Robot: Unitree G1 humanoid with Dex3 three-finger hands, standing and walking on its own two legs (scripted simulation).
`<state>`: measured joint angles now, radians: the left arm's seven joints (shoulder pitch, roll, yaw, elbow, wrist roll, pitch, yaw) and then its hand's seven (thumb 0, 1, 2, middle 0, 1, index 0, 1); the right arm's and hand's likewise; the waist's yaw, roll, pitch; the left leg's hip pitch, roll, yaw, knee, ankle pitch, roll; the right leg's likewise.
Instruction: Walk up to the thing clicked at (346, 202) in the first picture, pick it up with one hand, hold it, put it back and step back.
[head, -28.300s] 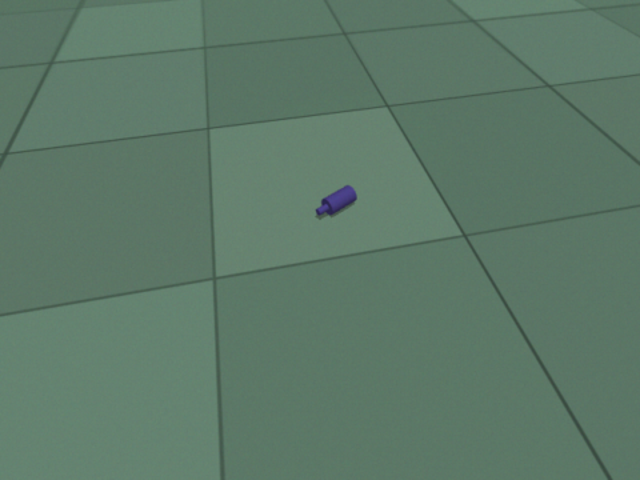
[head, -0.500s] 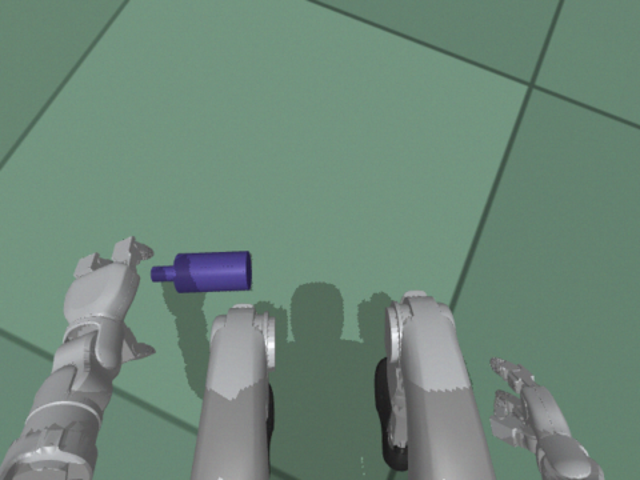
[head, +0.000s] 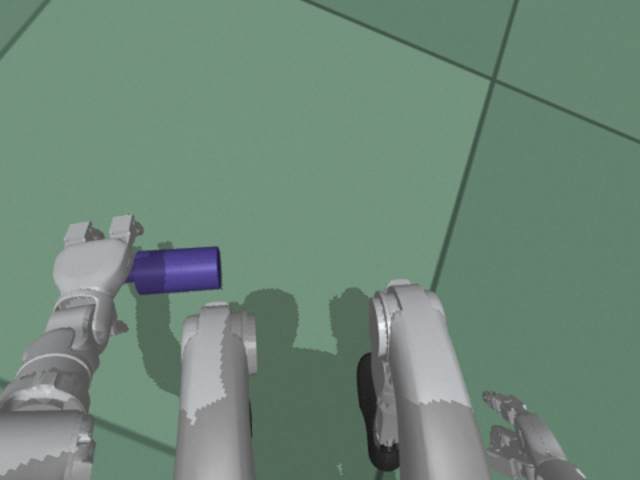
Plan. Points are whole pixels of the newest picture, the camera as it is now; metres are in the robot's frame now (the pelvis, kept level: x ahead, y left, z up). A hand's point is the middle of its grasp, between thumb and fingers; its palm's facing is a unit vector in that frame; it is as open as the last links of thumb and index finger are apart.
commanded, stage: rise first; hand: left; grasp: from above
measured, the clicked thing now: (165, 271) +0.43 +0.23 -0.34
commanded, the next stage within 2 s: approach in 0.96 s
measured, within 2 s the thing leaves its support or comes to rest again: neither
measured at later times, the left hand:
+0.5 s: hand (127, 282) +0.38 +0.25 -0.20, palm faces -0.45 -0.06 -0.89, open 14.3 cm
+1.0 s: hand (137, 278) +0.39 +0.25 -0.21, palm faces -0.45 -0.05 -0.89, open 14.2 cm
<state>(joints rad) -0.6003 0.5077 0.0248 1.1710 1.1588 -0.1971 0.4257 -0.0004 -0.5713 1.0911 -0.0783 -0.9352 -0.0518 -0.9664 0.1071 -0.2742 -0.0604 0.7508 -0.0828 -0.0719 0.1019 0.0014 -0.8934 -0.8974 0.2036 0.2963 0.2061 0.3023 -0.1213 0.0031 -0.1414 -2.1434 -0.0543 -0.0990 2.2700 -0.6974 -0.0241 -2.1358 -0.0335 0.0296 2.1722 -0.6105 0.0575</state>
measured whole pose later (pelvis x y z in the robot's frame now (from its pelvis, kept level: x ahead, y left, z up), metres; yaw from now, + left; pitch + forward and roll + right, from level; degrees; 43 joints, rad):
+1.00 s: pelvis +0.01 +0.00 -0.03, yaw +0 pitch +34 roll -5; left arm -0.68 0.52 0.06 1.30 1.27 -0.23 0.54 0.00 -0.55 1.05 -0.09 -0.98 -0.08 -0.99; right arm 0.10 -0.27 -0.06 0.77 -0.13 -0.08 0.16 0.00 -0.90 -0.90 0.20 0.30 0.21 0.30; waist -0.16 0.00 -0.12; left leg -2.22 -0.06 -0.11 2.36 -0.74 -0.04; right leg -2.23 -0.03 0.03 2.26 -0.64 0.07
